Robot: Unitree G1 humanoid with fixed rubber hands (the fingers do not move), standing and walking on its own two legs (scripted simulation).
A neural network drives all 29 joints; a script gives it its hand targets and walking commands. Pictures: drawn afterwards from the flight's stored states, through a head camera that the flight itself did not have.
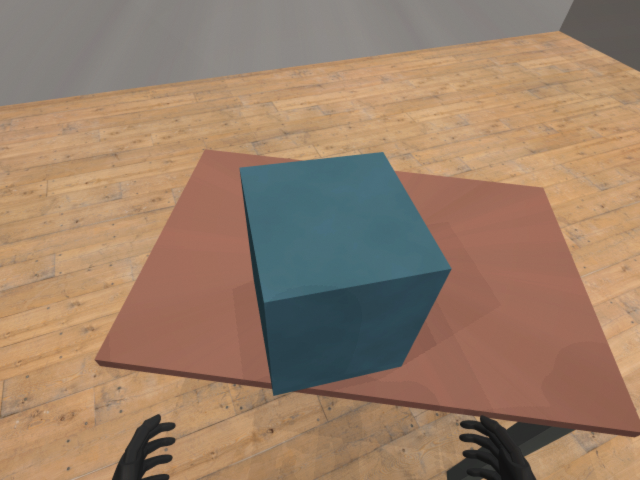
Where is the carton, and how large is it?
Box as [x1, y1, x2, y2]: [239, 152, 451, 395]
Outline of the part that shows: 382,152 239,168 253,277 273,395 400,366 451,268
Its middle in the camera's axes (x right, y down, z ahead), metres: +0.01 +0.05 +0.55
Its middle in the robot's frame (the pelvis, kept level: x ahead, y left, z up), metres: +0.39 +0.00 +0.03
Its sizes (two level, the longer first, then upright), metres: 0.210 0.200 0.250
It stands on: a table, 0.69 m high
